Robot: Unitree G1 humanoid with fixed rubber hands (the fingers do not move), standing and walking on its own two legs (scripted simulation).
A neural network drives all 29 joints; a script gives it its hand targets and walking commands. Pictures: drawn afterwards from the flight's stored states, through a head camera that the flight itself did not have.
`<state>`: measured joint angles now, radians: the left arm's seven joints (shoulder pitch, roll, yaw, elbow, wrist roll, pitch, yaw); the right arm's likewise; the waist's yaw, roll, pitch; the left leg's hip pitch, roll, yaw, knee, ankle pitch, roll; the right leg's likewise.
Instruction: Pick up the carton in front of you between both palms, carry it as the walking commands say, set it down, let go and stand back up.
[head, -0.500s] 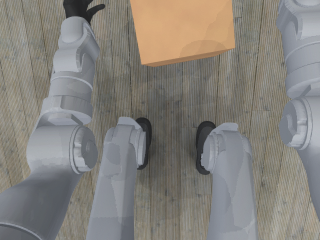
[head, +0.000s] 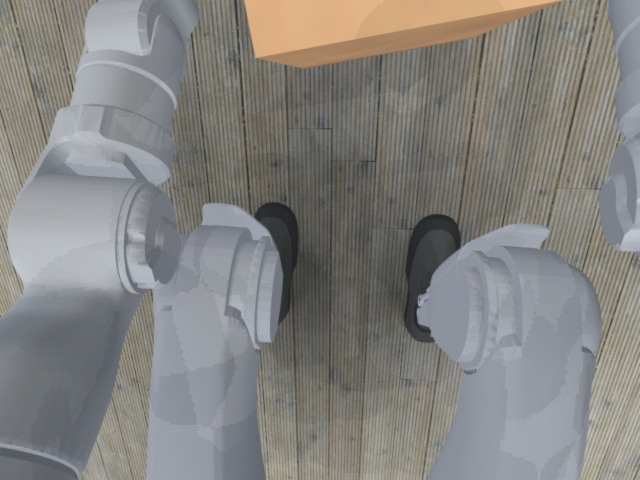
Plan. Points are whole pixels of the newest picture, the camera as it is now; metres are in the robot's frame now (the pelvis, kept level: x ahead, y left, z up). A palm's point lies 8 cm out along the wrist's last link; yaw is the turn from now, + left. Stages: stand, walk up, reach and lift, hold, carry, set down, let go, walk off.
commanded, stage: reach and lift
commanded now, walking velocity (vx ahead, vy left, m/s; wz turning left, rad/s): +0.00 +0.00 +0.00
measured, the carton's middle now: out of the picture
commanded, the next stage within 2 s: none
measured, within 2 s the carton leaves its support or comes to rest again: leaves its support in 0.66 s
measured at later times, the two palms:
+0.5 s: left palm out of the picture +0.55 +0.14 -0.17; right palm out of the picture +0.58 -0.17 -0.17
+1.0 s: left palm out of the picture +0.52 +0.12 -0.03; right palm out of the picture +0.53 -0.18 -0.03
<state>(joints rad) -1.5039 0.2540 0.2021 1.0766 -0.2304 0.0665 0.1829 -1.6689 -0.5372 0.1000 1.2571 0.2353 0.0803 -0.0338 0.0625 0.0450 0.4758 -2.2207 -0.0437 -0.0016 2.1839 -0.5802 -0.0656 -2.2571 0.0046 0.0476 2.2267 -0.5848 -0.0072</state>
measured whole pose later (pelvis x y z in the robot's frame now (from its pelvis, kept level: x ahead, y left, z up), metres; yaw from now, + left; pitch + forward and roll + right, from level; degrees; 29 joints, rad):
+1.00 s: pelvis +0.00 +0.01 +0.05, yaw -4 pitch +42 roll +2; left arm -1.16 0.00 0.53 0.71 0.10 0.32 0.15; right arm -1.30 -0.19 -0.29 0.90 -0.13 0.35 -0.03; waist 0.03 0.03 -0.01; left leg -2.20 -0.06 -0.04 2.02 -0.56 -0.07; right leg -2.23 0.05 0.06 2.03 -0.53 0.03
